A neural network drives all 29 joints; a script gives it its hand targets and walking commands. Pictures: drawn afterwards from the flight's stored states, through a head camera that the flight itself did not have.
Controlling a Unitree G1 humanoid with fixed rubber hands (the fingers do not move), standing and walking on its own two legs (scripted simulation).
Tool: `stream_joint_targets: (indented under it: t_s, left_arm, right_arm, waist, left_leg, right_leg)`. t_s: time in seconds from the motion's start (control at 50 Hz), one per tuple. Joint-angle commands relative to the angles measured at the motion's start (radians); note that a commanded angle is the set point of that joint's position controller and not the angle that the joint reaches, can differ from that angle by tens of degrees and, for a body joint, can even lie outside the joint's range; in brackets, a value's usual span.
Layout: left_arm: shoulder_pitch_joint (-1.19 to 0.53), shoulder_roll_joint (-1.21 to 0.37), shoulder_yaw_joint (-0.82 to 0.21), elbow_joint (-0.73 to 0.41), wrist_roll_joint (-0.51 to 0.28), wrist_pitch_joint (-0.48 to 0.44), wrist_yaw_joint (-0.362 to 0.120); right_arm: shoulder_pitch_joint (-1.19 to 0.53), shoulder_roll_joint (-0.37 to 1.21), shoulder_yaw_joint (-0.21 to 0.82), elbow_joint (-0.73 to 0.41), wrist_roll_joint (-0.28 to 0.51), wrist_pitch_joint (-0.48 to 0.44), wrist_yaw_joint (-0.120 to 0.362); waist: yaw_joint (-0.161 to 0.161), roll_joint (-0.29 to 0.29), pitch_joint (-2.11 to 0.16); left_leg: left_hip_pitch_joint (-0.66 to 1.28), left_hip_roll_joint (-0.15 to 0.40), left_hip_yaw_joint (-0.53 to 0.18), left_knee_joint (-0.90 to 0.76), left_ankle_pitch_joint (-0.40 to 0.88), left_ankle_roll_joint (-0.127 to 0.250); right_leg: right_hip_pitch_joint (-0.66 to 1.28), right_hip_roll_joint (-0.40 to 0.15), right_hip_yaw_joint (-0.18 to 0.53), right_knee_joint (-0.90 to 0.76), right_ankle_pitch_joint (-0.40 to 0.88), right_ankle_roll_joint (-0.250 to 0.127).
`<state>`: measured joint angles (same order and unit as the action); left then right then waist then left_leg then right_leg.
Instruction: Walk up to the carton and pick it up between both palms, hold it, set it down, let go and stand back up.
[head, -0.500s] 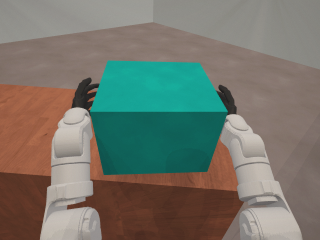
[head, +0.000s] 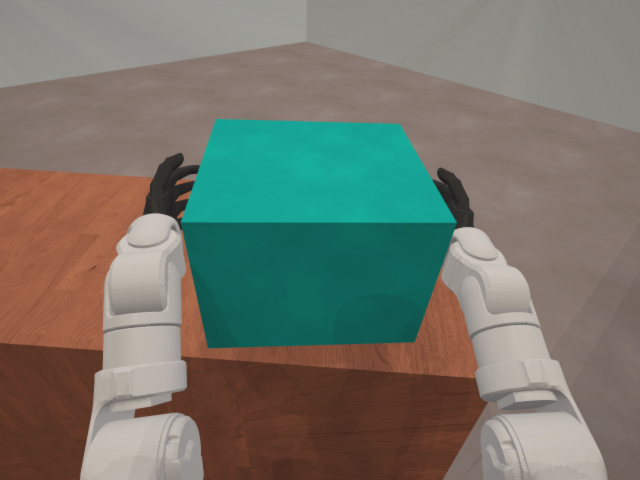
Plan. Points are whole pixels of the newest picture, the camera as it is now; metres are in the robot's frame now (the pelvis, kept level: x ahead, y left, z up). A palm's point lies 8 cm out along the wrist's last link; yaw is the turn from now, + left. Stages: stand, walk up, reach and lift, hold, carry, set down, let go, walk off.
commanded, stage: hold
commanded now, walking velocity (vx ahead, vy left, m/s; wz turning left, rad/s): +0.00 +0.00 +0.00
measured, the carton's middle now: (311, 226) +0.39 +0.00 +0.18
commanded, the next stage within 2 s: none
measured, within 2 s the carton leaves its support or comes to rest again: neither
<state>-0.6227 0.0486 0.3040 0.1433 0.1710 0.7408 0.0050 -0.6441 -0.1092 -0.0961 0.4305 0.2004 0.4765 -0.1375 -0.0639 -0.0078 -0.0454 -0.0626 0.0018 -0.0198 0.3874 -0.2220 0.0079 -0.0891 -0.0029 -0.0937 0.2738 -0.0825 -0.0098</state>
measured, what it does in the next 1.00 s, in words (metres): stands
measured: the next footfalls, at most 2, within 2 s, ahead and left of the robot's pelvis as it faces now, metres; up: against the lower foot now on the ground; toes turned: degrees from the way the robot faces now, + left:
none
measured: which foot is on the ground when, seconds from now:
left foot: down 0.00-1.00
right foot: down 0.00-1.00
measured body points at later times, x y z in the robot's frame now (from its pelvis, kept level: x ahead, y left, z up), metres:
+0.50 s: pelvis +0.00 +0.00 +0.00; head -0.05 +0.01 +0.45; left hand +0.38 +0.18 +0.21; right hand +0.38 -0.17 +0.20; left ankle +0.00 +0.11 -0.75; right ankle +0.05 -0.12 -0.75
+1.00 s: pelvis +0.01 +0.00 +0.00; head -0.05 +0.02 +0.45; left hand +0.37 +0.18 +0.21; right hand +0.37 -0.17 +0.20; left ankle +0.00 +0.11 -0.75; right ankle +0.05 -0.12 -0.75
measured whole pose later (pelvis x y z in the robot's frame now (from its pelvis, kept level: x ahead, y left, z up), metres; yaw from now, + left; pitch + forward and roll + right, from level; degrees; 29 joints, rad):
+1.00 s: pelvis +0.01 +0.00 +0.00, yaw +0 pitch -6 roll -1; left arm -0.60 0.05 0.30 0.11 0.17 0.75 0.00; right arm -0.62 -0.11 -0.08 0.39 0.21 0.50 -0.15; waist -0.07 -0.01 -0.05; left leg -0.05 0.00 -0.02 0.38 -0.23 0.01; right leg -0.08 0.00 -0.09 0.27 -0.09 -0.01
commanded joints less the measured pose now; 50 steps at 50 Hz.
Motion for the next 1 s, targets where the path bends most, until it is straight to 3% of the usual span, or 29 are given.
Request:
stream_joint_targets:
  t_s: [0.0, 0.06, 0.08, 0.12, 0.14, 0.18, 0.2, 0.22, 0.24, 0.26, 0.28, 0.3, 0.34, 0.36, 0.42, 0.46, 0.56, 0.58, 0.66, 0.72, 0.74, 0.78, 0.8, 0.82, 0.84, 0.86, 0.88, 0.94, 0.98]
  left_arm:
    - [-0.804, -0.543, -0.494, -0.135, -0.188, -0.068, -0.152]
    - [-0.829, -0.569, -0.509, -0.146, -0.193, -0.074, -0.150]
    - [-0.810, -0.554, -0.501, -0.127, -0.195, -0.073, -0.152]
    - [-0.790, -0.539, -0.464, -0.078, -0.173, -0.065, -0.159]
    - [-0.787, -0.545, -0.460, -0.073, -0.176, -0.065, -0.163]
    - [-0.782, -0.546, -0.485, -0.136, -0.193, -0.079, -0.161]
    - [-0.797, -0.531, -0.473, -0.117, -0.174, -0.070, -0.163]
    - [-0.792, -0.541, -0.469, -0.113, -0.172, -0.066, -0.164]
    - [-0.758, -0.514, -0.426, -0.034, -0.152, -0.062, -0.173]
    - [-0.756, -0.516, -0.420, -0.049, -0.143, -0.067, -0.179]
    - [-0.755, -0.535, -0.453, -0.116, -0.162, -0.068, -0.179]
    - [-0.787, -0.544, -0.483, -0.155, -0.178, -0.075, -0.174]
    - [-0.820, -0.535, -0.478, -0.143, -0.179, -0.079, -0.172]
    - [-0.814, -0.545, -0.509, -0.188, -0.196, -0.080, -0.170]
    - [-0.812, -0.536, -0.529, -0.207, -0.212, -0.087, -0.165]
    - [-0.775, -0.536, -0.518, -0.189, -0.189, -0.079, -0.159]
    - [-0.770, -0.562, -0.544, -0.206, -0.210, -0.075, -0.152]
    - [-0.789, -0.544, -0.516, -0.127, -0.200, -0.066, -0.153]
    - [-0.744, -0.542, -0.458, -0.084, -0.162, -0.050, -0.162]
    - [-0.789, -0.559, -0.509, -0.171, -0.184, -0.065, -0.162]
    - [-0.789, -0.558, -0.526, -0.211, -0.205, -0.073, -0.160]
    - [-0.722, -0.543, -0.535, -0.225, -0.201, -0.075, -0.162]
    - [-0.732, -0.541, -0.533, -0.219, -0.205, -0.074, -0.160]
    - [-0.745, -0.515, -0.506, -0.184, -0.185, -0.069, -0.165]
    - [-0.716, -0.513, -0.497, -0.176, -0.178, -0.064, -0.168]
    - [-0.737, -0.525, -0.516, -0.220, -0.186, -0.067, -0.167]
    - [-0.724, -0.527, -0.513, -0.189, -0.178, -0.059, -0.167]
    - [-0.754, -0.540, -0.543, -0.223, -0.206, -0.060, -0.163]
    - [-0.775, -0.545, -0.540, -0.210, -0.201, -0.055, -0.159]
  right_arm:
    - [-0.979, 0.569, 0.371, -0.330, 0.116, -0.078, 0.160]
    - [-0.996, 0.563, 0.356, -0.324, 0.106, -0.088, 0.163]
    - [-0.986, 0.571, 0.371, -0.330, 0.101, -0.085, 0.158]
    - [-0.994, 0.559, 0.350, -0.286, 0.089, -0.083, 0.158]
    - [-1.007, 0.575, 0.360, -0.303, 0.095, -0.085, 0.158]
    - [-0.961, 0.598, 0.379, -0.328, 0.120, -0.089, 0.154]
    - [-0.983, 0.580, 0.383, -0.315, 0.119, -0.083, 0.149]
    - [-1.004, 0.569, 0.383, -0.328, 0.123, -0.084, 0.146]
    - [-1.000, 0.565, 0.374, -0.313, 0.106, -0.081, 0.140]
    - [-0.976, 0.571, 0.365, -0.289, 0.104, -0.077, 0.137]
    - [-0.971, 0.597, 0.399, -0.347, 0.123, -0.086, 0.135]
    - [-0.984, 0.589, 0.390, -0.355, 0.129, -0.087, 0.136]
    - [-0.983, 0.576, 0.383, -0.325, 0.123, -0.081, 0.134]
    - [-0.976, 0.598, 0.408, -0.381, 0.138, -0.088, 0.134]
    - [-0.984, 0.589, 0.423, -0.410, 0.147, -0.085, 0.133]
    - [-0.902, 0.578, 0.398, -0.333, 0.132, -0.072, 0.141]
    - [-0.946, 0.580, 0.415, -0.408, 0.147, -0.082, 0.146]
    - [-0.975, 0.556, 0.390, -0.359, 0.126, -0.074, 0.148]
    - [-0.960, 0.557, 0.369, -0.302, 0.106, -0.071, 0.156]
    - [-0.943, 0.569, 0.371, -0.307, 0.123, -0.084, 0.154]
    - [-0.975, 0.588, 0.413, -0.401, 0.150, -0.094, 0.145]
    - [-0.955, 0.579, 0.459, -0.481, 0.176, -0.089, 0.123]
    - [-0.962, 0.581, 0.458, -0.476, 0.176, -0.080, 0.118]
    - [-0.924, 0.563, 0.428, -0.408, 0.156, -0.065, 0.116]
    - [-0.923, 0.557, 0.431, -0.404, 0.154, -0.064, 0.121]
    - [-0.906, 0.574, 0.428, -0.401, 0.149, -0.067, 0.128]
    - [-0.905, 0.557, 0.410, -0.392, 0.143, -0.065, 0.135]
    - [-0.932, 0.565, 0.421, -0.429, 0.151, -0.067, 0.137]
    - [-0.953, 0.534, 0.402, -0.408, 0.149, -0.065, 0.140]
  waist:
    - [0.004, 0.045, -0.408]
    - [-0.012, 0.062, -0.428]
    - [-0.012, 0.037, -0.448]
    - [0.002, 0.045, -0.397]
    - [0.009, 0.013, -0.409]
    - [-0.003, 0.035, -0.480]
    - [0.010, 0.040, -0.446]
    - [-0.003, 0.040, -0.436]
    - [0.017, 0.011, -0.384]
    - [0.007, -0.003, -0.376]
    - [0.014, 0.010, -0.429]
    - [-0.006, 0.029, -0.470]
    - [-0.016, 0.034, -0.433]
    - [-0.013, 0.048, -0.484]
    - [-0.011, 0.038, -0.521]
    - [-0.011, 0.065, -0.446]
    - [-0.010, 0.067, -0.485]
    - [-0.011, 0.061, -0.417]
    - [0.015, 0.035, -0.373]
    - [-0.013, 0.064, -0.429]
    - [-0.008, 0.041, -0.520]
    - [-0.009, 0.041, -0.556]
    - [-0.008, 0.040, -0.544]
    - [-0.018, 0.028, -0.459]
    - [-0.006, 0.020, -0.434]
    - [-0.006, 0.036, -0.433]
    - [-0.009, 0.043, -0.405]
    - [-0.014, 0.046, -0.473]
    - [-0.020, 0.077, -0.425]
  left_leg:
    - [-0.112, -0.034, -0.004, -0.107, 0.188, -0.032]
    - [-0.112, -0.022, -0.009, -0.104, 0.200, -0.037]
    - [-0.098, -0.030, -0.011, -0.096, 0.227, -0.028]
    - [-0.116, -0.034, -0.006, -0.110, 0.180, -0.030]
    - [-0.128, -0.038, -0.002, -0.112, 0.166, -0.021]
    - [-0.090, -0.046, 0.003, -0.089, 0.262, -0.030]
    - [-0.099, -0.049, -0.001, -0.087, 0.272, -0.035]
    - [-0.101, -0.040, -0.003, -0.086, 0.295, -0.038]
    - [-0.132, -0.054, 0.004, -0.093, 0.230, -0.024]
    - [-0.137, -0.051, 0.005, -0.115, 0.171, -0.020]
    - [-0.122, -0.053, 0.001, -0.102, 0.228, -0.023]
    - [-0.103, -0.046, -0.005, -0.090, 0.267, -0.033]
    - [-0.094, -0.045, -0.004, -0.086, 0.259, -0.041]
    - [-0.082, -0.050, -0.003, -0.074, 0.300, -0.042]
    - [-0.085, -0.049, -0.010, -0.065, 0.306, -0.035]
    - [-0.084, -0.044, -0.012, -0.090, 0.285, -0.050]
    - [-0.078, -0.038, -0.016, -0.078, 0.308, -0.051]
    - [-0.083, -0.035, -0.013, -0.087, 0.267, -0.049]
    - [-0.111, -0.037, -0.003, -0.123, 0.169, -0.026]
    - [-0.098, -0.037, -0.005, -0.090, 0.289, -0.050]
    - [-0.055, -0.048, -0.004, -0.057, 0.354, -0.047]
    - [-0.026, -0.053, -0.009, -0.029, 0.444, -0.052]
    - [-0.037, -0.055, -0.010, -0.027, 0.449, -0.054]
    - [-0.076, -0.059, -0.010, -0.057, 0.359, -0.046]
    - [-0.067, -0.052, -0.005, -0.078, 0.296, -0.046]
    - [-0.082, -0.052, -0.005, -0.083, 0.293, -0.043]
    - [-0.070, -0.047, 0.000, -0.089, 0.277, -0.046]
    - [-0.045, -0.041, -0.010, -0.068, 0.333, -0.050]
    - [-0.048, -0.031, -0.013, -0.067, 0.340, -0.062]
  right_leg:
    - [0.278, 0.044, 0.050, 0.012, 0.043, 0.005]
    - [0.280, 0.048, 0.048, 0.015, 0.050, 0.002]
    - [0.285, 0.047, 0.056, 0.016, 0.083, 0.006]
    - [0.271, 0.044, 0.045, 0.014, 0.035, 0.011]
    - [0.287, 0.043, 0.052, 0.006, 0.030, 0.011]
    - [0.315, 0.040, 0.057, 0.021, 0.135, 0.015]
    - [0.316, 0.042, 0.057, 0.017, 0.142, 0.015]
    - [0.319, 0.042, 0.054, 0.018, 0.153, 0.012]
    - [0.334, 0.036, 0.060, 0.008, 0.125, 0.027]
    - [0.322, 0.033, 0.066, 0.003, 0.083, 0.024]
    - [0.361, 0.036, 0.063, 0.016, 0.145, 0.023]
    - [0.347, 0.042, 0.056, 0.025, 0.155, 0.022]
    - [0.298, 0.044, 0.052, 0.019, 0.132, 0.016]
    - [0.320, 0.044, 0.054, 0.024, 0.173, 0.018]
    - [0.329, 0.045, 0.057, 0.031, 0.182, 0.021]
    - [0.292, 0.042, 0.048, 0.025, 0.150, 0.013]
    - [0.298, 0.053, 0.048, 0.027, 0.143, 0.009]
    - [0.257, 0.053, 0.048, 0.019, 0.089, 0.002]
    - [0.269, 0.047, 0.051, 0.002, 0.027, 0.001]
    - [0.295, 0.044, 0.054, 0.019, 0.130, 0.006]
    - [0.339, 0.049, 0.056, 0.031, 0.210, 0.017]
    - [0.375, 0.048, 0.069, 0.043, 0.342, 0.028]
    - [0.369, 0.054, 0.064, 0.050, 0.336, 0.028]
    - [0.338, 0.041, 0.067, 0.028, 0.274, 0.029]
    - [0.317, 0.046, 0.052, 0.026, 0.191, 0.025]
    - [0.310, 0.044, 0.055, 0.022, 0.172, 0.021]
    - [0.279, 0.050, 0.048, 0.011, 0.125, 0.017]
    - [0.292, 0.054, 0.049, 0.023, 0.172, 0.011]
    - [0.268, 0.057, 0.043, 0.018, 0.135, 0.002]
